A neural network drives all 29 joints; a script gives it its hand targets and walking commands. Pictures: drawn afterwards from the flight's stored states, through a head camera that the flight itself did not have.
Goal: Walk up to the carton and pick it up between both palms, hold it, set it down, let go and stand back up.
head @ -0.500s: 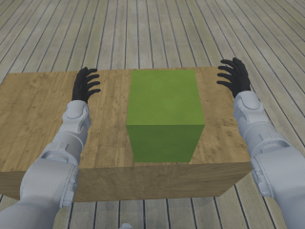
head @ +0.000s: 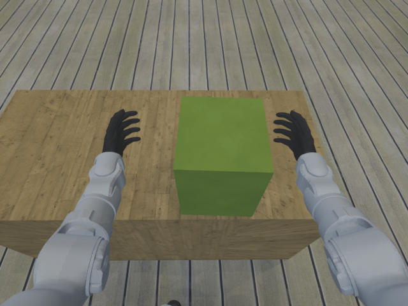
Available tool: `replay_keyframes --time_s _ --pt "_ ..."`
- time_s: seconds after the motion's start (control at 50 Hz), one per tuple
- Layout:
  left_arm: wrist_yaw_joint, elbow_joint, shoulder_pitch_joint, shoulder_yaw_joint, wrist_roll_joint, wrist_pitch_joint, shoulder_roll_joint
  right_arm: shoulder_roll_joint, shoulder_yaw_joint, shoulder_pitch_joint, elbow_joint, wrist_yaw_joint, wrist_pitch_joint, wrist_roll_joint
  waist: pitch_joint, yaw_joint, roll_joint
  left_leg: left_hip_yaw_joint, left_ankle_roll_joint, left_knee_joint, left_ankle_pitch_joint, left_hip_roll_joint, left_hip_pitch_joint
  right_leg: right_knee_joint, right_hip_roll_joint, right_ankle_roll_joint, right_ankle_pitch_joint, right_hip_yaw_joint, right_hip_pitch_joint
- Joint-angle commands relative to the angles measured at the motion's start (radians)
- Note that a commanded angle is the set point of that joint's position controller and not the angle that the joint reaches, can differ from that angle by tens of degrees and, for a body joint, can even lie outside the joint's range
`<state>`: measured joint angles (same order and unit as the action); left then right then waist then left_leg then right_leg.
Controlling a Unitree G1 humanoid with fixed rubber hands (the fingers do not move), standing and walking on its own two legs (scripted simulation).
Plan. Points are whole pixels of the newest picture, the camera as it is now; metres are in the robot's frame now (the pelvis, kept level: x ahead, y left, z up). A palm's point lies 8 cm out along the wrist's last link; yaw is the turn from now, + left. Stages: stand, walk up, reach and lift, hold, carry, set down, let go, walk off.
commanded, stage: set down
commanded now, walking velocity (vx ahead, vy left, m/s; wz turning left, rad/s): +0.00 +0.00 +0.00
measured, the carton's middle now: (219, 160) +0.47 +0.00 -0.08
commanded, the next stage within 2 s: none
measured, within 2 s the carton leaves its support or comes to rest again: neither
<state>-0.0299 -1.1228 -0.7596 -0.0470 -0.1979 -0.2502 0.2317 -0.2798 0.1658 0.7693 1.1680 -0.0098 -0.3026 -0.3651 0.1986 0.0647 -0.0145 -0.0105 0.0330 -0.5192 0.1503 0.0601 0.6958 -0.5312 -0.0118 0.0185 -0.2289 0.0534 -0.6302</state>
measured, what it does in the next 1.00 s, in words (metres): stands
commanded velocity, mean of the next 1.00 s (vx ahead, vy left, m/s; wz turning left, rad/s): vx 0.00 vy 0.00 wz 0.00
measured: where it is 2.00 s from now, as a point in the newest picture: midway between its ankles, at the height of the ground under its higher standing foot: outside the picture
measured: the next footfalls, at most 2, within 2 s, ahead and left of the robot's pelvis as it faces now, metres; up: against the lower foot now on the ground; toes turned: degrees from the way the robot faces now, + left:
none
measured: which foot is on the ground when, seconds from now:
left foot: down 0.00-1.00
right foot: down 0.00-1.00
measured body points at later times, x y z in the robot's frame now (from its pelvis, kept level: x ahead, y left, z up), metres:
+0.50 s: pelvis +0.01 +0.01 +0.00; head +0.04 +0.02 +0.45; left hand +0.37 +0.22 +0.02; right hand +0.38 -0.18 +0.03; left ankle +0.04 +0.14 -0.73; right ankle +0.00 -0.11 -0.73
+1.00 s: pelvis +0.02 +0.00 +0.01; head +0.04 +0.01 +0.45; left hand +0.32 +0.21 -0.02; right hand +0.31 -0.20 -0.01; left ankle +0.04 +0.14 -0.73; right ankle +0.00 -0.11 -0.73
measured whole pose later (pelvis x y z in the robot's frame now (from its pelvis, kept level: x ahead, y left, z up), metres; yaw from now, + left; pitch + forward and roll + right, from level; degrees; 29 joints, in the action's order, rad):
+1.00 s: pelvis +0.02 +0.00 +0.01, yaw +1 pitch +6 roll +0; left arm -0.03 -0.93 -0.20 -0.01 -0.17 -0.51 0.18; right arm -0.18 0.15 0.22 1.04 0.02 -0.60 -0.27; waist 0.09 -0.02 -0.04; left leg -0.01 0.04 -0.54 0.23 0.05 0.42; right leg -0.56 0.00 0.02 -0.32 0.05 -0.35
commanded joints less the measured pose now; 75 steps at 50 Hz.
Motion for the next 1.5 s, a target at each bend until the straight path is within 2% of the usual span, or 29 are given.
replay_keyframes --time_s 0.0,0.12,0.14,0.24,0.26,0.28,0.38,0.48,0.5,0.52,0.56,0.6,0.62,0.66,0.68,0.72,0.74,0.76,0.78,0.84,0.86,0.96,1.06,1.08,1.22,1.24,1.28,1.3,1.48 --pt "0.019 0.104 -0.211 0.000 0.019 -0.060 0.067 -0.166 -0.068 0.262 -0.115 -0.022 -0.071 0.036 0.484 -0.047 -0.019 -0.041 0.019 0.006 -0.278 -0.076 -0.443 0.060 -0.034 -0.038 0.301 -0.020 0.298" --pt "0.003 0.186 -0.283 -0.009 0.022 -0.061 0.084 -0.171 -0.088 0.298 -0.182 -0.010 -0.097 0.026 0.414 -0.051 0.022 -0.025 0.036 0.014 -0.233 -0.067 -0.446 0.083 -0.039 -0.023 0.193 -0.021 0.247" --pt "0.001 0.202 0.011 -0.011 0.051 -0.066 0.015 -0.119 -0.032 0.035 -0.163 0.000 -0.103 0.006 0.354 -0.035 -0.007 -0.005 0.032 0.021 -0.242 -0.056 -0.514 0.102 -0.040 -0.017 0.177 -0.023 0.274" --pt "-0.034 0.140 -0.254 0.027 0.001 -0.112 0.085 -0.120 -0.068 0.283 -0.120 0.023 -0.070 0.055 0.268 -0.020 0.010 -0.012 0.014 0.022 -0.045 -0.062 -0.356 0.093 -0.017 -0.010 -0.054 -0.047 0.184" --pt "-0.032 0.142 0.083 0.034 0.036 -0.125 0.010 -0.080 -0.004 -0.042 -0.124 0.032 -0.098 0.019 0.238 0.002 -0.013 0.012 0.021 0.023 -0.111 -0.043 -0.453 0.097 -0.019 0.001 0.026 -0.048 0.243" --pt "-0.034 0.170 -0.280 0.016 -0.012 -0.125 0.126 -0.134 -0.089 0.324 -0.159 0.029 -0.091 0.050 0.280 -0.025 0.034 -0.005 0.008 0.024 -0.048 -0.065 -0.369 0.109 -0.003 -0.004 -0.077 -0.038 0.156" --pt "-0.039 0.121 -0.044 0.019 0.049 -0.113 0.056 -0.090 -0.010 0.136 -0.135 0.034 -0.118 0.006 0.247 0.012 0.053 -0.002 0.021 -0.007 -0.176 -0.058 -0.453 0.096 -0.010 -0.013 0.055 -0.033 0.168" --pt "0.000 0.292 0.105 -0.047 0.095 -0.135 0.036 -0.102 -0.065 -0.009 -0.142 0.001 -0.216 0.043 0.275 -0.029 0.061 -0.011 0.028 -0.035 -0.348 -0.073 -0.544 0.084 -0.021 -0.032 0.277 -0.013 0.272" --pt "0.010 0.273 0.382 -0.053 0.127 -0.150 -0.020 -0.053 -0.020 -0.309 -0.130 -0.006 -0.247 0.030 0.228 -0.052 0.000 0.004 0.025 -0.020 -0.385 -0.078 -0.610 0.106 -0.026 -0.032 0.359 -0.024 0.360" --pt "0.017 0.339 0.105 -0.049 0.094 -0.166 0.070 -0.094 -0.113 -0.046 -0.128 -0.012 -0.249 0.075 0.258 -0.084 0.031 -0.004 0.038 -0.035 -0.330 -0.082 -0.540 0.089 -0.024 -0.039 0.324 -0.016 0.296" --pt "0.021 0.366 0.451 -0.040 0.117 -0.195 -0.027 -0.038 -0.052 -0.391 -0.168 -0.005 -0.301 0.071 0.224 -0.064 0.011 0.003 0.039 -0.017 -0.385 -0.078 -0.596 0.101 -0.030 -0.033 0.386 -0.014 0.392" --pt "0.006 0.440 0.176 -0.027 0.065 -0.232 0.043 -0.092 -0.136 -0.151 -0.209 -0.001 -0.303 0.115 0.268 -0.097 0.043 0.005 0.043 -0.014 -0.277 -0.080 -0.518 0.091 -0.030 -0.018 0.253 -0.012 0.322" --pt "-0.002 0.424 0.417 -0.004 0.091 -0.262 -0.020 -0.028 -0.077 -0.354 -0.240 0.015 -0.331 0.096 0.234 -0.048 0.033 -0.001 0.043 -0.021 -0.265 -0.061 -0.537 0.091 -0.020 -0.004 0.227 -0.022 0.336" --pt "-0.014 0.401 0.233 0.012 0.043 -0.298 0.018 -0.061 -0.143 -0.185 -0.285 0.018 -0.337 0.129 0.248 -0.095 0.032 -0.010 0.037 -0.007 -0.191 -0.073 -0.498 0.102 -0.020 0.004 0.126 -0.030 0.266" --pt "-0.020 0.430 0.517 0.033 0.074 -0.315 -0.046 -0.007 -0.064 -0.415 -0.285 0.030 -0.365 0.111 0.234 -0.057 0.030 0.009 0.039 -0.028 -0.277 -0.055 -0.573 0.086 -0.031 0.009 0.194 -0.015 0.318" --pt "-0.032 0.384 0.181 0.046 -0.020 -0.332 0.061 -0.051 -0.134 -0.151 -0.344 0.031 -0.347 0.147 0.260 -0.097 0.012 -0.007 0.026 -0.034 -0.091 -0.069 -0.396 0.068 -0.019 0.007 0.068 -0.029 0.249" --pt "-0.019 0.313 0.442 0.055 0.021 -0.336 -0.014 0.018 -0.065 -0.421 -0.263 0.037 -0.336 0.124 0.154 -0.091 -0.015 -0.006 0.016 -0.002 -0.062 -0.061 -0.443 0.087 0.000 0.014 0.081 -0.037 0.304" --pt "-0.034 0.332 0.058 0.059 -0.044 -0.328 0.110 -0.052 -0.141 -0.022 -0.377 0.034 -0.320 0.152 0.245 -0.089 0.009 -0.012 -0.001 -0.018 0.006 -0.070 -0.328 0.058 -0.008 -0.005 0.004 -0.046 0.265" --pt "-0.020 0.219 0.412 0.081 -0.027 -0.317 0.015 0.000 -0.053 -0.388 -0.230 0.044 -0.304 0.118 0.093 -0.068 -0.042 0.006 -0.004 0.014 0.059 -0.069 -0.338 0.078 0.000 0.012 -0.021 -0.070 0.300" --pt "-0.025 0.282 0.229 0.045 -0.046 -0.307 0.112 -0.038 -0.074 -0.189 -0.282 0.030 -0.295 0.113 0.179 -0.058 0.010 0.002 -0.007 0.023 0.002 -0.076 -0.328 0.066 -0.001 -0.011 0.032 -0.076 0.317" --pt "-0.020 0.269 0.635 0.055 0.008 -0.320 -0.001 0.041 -0.022 -0.580 -0.206 0.032 -0.325 0.072 0.137 -0.045 -0.003 0.013 0.003 0.009 -0.145 -0.085 -0.433 0.063 -0.005 -0.010 0.184 -0.059 0.393" --pt "0.038 0.224 0.750 -0.020 0.121 -0.207 0.006 -0.002 -0.006 -0.590 -0.116 0.003 -0.338 0.075 0.040 -0.046 0.027 0.012 0.009 0.013 -0.348 -0.110 -0.603 0.093 -0.005 -0.034 0.465 -0.068 0.423" --pt "0.031 0.411 0.684 -0.019 0.110 -0.209 0.018 -0.018 -0.053 -0.576 -0.206 -0.001 -0.348 0.134 -0.010 -0.079 0.001 -0.018 0.014 0.034 -0.282 -0.095 -0.579 0.134 -0.022 -0.024 0.332 -0.079 0.396" --pt "0.018 0.603 0.549 -0.015 0.053 -0.254 0.082 -0.001 -0.093 -0.470 -0.413 0.000 -0.362 0.122 0.093 -0.068 0.001 -0.021 0.008 0.029 -0.241 -0.101 -0.574 0.125 -0.016 -0.039 0.285 -0.065 0.391" --pt "0.020 0.302 0.643 0.042 0.075 -0.109 0.044 0.025 -0.106 -0.579 -0.237 0.032 -0.190 0.217 -0.149 -0.072 0.014 -0.040 -0.017 0.092 0.076 -0.085 -0.544 0.209 0.002 0.005 -0.140 -0.076 0.304" --pt "0.000 0.614 0.618 0.036 -0.003 -0.158 0.080 0.070 -0.116 -0.554 -0.511 0.028 -0.230 0.162 0.061 -0.022 -0.005 -0.039 -0.014 0.069 -0.014 -0.082 -0.592 0.167 -0.003 -0.014 -0.059 -0.051 0.372" --pt "-0.019 0.590 0.654 0.064 0.001 -0.157 0.063 0.051 -0.146 -0.589 -0.493 0.029 -0.237 0.195 0.046 -0.052 0.035 -0.041 -0.004 0.062 -0.063 -0.083 -0.583 0.148 -0.027 -0.014 0.023 -0.022 0.373" --pt "-0.004 0.343 0.676 0.066 0.074 -0.089 0.036 -0.002 -0.139 -0.604 -0.248 0.026 -0.183 0.255 -0.107 -0.092 0.017 -0.031 -0.004 0.071 -0.037 -0.083 -0.598 0.166 -0.005 0.003 0.006 -0.036 0.314" --pt "0.020 0.528 0.795 0.014 0.137 0.127 0.002 0.018 -0.125 -0.696 -0.366 0.004 -0.064 0.262 -0.203 -0.045 -0.016 -0.028 0.004 0.135 -0.162 -0.086 -0.716 0.246 -0.015 -0.014 0.065 -0.017 0.413"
